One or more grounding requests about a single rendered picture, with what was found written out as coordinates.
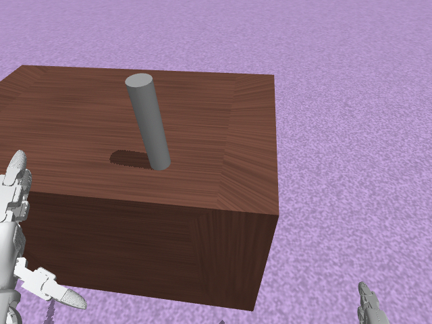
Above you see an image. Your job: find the can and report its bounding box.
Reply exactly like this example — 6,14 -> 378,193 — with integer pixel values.
125,74 -> 171,171

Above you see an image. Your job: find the left robot arm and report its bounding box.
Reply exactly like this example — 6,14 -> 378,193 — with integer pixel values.
0,289 -> 22,324

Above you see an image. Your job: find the right robot hand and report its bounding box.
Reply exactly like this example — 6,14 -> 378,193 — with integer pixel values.
358,281 -> 390,324

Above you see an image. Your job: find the left robot hand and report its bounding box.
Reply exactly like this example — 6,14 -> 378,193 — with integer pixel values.
0,150 -> 87,310

